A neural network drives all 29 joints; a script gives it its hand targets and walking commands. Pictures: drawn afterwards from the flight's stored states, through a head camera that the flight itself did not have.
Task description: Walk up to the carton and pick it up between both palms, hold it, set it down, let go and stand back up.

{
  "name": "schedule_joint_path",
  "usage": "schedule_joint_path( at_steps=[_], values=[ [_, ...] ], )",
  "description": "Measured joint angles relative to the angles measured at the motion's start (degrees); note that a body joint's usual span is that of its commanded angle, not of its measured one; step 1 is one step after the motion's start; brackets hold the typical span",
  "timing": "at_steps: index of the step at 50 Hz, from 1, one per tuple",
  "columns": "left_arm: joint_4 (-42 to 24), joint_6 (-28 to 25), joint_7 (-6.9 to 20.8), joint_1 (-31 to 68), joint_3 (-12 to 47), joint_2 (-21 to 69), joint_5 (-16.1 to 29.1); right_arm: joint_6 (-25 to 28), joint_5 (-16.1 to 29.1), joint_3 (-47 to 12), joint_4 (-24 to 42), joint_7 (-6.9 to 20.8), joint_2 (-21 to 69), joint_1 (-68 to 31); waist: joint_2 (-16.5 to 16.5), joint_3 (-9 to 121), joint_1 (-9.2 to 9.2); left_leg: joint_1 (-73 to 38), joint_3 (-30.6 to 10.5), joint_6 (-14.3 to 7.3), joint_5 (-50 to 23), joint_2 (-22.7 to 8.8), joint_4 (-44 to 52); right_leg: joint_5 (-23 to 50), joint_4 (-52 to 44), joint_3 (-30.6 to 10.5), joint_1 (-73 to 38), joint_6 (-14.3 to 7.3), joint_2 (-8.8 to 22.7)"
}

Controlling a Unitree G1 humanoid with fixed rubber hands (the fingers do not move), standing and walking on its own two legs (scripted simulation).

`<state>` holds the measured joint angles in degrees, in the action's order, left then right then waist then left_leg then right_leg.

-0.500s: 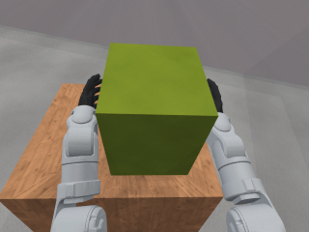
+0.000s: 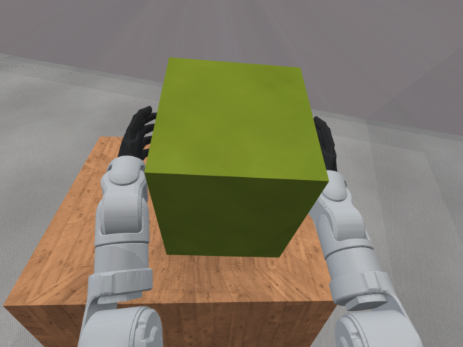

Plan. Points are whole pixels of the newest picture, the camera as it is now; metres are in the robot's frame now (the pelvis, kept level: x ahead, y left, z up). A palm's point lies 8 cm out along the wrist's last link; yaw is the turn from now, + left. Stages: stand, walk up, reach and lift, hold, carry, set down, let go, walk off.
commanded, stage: set down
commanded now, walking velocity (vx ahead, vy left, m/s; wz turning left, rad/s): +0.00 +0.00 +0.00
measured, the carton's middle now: (229, 166) +0.37 +0.00 +0.17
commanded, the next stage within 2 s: none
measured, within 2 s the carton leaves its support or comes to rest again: neither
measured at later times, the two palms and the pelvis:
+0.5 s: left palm (150, 174) +0.39 +0.14 +0.14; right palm (314, 184) +0.36 -0.16 +0.13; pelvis +0.02 +0.00 +0.00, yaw +0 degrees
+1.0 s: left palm (153, 180) +0.39 +0.14 +0.12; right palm (312, 196) +0.36 -0.16 +0.10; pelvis +0.02 +0.00 +0.00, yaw +1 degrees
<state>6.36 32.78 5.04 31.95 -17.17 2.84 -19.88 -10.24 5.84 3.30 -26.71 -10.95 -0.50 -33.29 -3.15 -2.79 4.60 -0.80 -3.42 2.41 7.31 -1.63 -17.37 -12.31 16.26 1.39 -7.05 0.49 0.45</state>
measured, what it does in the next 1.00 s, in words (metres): stands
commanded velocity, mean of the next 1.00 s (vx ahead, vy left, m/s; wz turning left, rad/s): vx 0.00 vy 0.00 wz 0.00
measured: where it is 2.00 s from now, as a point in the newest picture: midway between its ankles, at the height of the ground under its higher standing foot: outside the picture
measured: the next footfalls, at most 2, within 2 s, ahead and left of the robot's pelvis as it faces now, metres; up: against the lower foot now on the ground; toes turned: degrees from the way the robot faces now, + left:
none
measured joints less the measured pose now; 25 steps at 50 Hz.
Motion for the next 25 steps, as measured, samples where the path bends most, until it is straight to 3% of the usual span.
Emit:
schedule_joint_path(
  at_steps=[6, 10, 20, 25],
  values=[
    [5.44, -3.82, 2.2, 1.01, -2.19, 1.75, -3.11, 5.08, -5.58, 4.54, -4.52, 2.0, 2.58, 1.86, -0.2, -0.19, -0.75, -2.09, 0.44, -0.25, 0.04, 0.38, 1.07, -0.49, -0.09, -0.33, -1.53, 0.14, 0.46],
    [7.68, -5.71, 2.26, 0.34, -1.64, 2.09, -3.72, 8.18, -6.33, 5.14, -6.39, 1.98, 2.88, 3.96, -0.5, -1.69, -1.49, -2.12, 0.64, -0.24, 0.07, 0.36, 1.29, -0.48, -0.26, -0.5, -1.47, 0.15, 0.47],
    [6.43, -12.76, -2.01, -4.39, 2.81, 0.5, 2.33, 14.76, -2.52, 0.89, -4.16, 0.16, 0.7, 6.52, -1.41, -3.3, -0.96, 2.81, 0.05, 0.05, 0.61, 0.07, -0.23, -0.17, -0.7, 0.06, 2.35, 0.05, 0.09],
    [7.92, -14.22, -2.78, -3.73, 3.47, -0.38, 2.55, 16.17, -2.92, 1.15, -5.61, 0.04, 0.68, 5.55, -2.19, -1.93, -0.58, 3.66, 0.05, 0.13, 1.06, -0.01, -0.28, -0.37, -1.08, 0.08, 3.01, 0.0, 0.01]
  ],
)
